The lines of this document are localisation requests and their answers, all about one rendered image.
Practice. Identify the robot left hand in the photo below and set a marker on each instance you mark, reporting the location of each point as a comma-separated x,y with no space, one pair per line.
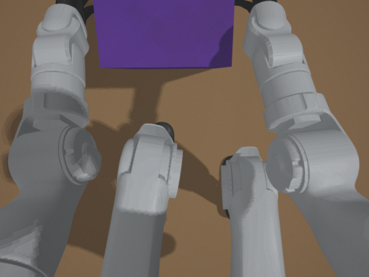
79,5

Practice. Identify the robot left upper arm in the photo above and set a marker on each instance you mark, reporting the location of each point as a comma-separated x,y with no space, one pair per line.
51,168

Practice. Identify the right robot forearm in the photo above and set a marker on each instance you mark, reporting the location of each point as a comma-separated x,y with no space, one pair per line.
291,101

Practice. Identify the robot left foot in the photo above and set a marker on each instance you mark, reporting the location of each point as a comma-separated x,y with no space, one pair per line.
168,128

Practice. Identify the robot right upper arm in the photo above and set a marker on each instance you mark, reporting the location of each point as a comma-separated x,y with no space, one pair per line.
318,170

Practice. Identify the carton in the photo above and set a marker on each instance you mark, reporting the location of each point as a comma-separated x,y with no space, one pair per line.
164,34

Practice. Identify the robot right hand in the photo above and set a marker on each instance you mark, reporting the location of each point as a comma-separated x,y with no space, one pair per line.
249,5

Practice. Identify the left robot thigh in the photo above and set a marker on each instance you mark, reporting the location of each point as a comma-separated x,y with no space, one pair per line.
136,230

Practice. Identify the left robot forearm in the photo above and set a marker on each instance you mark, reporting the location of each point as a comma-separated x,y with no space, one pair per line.
57,73

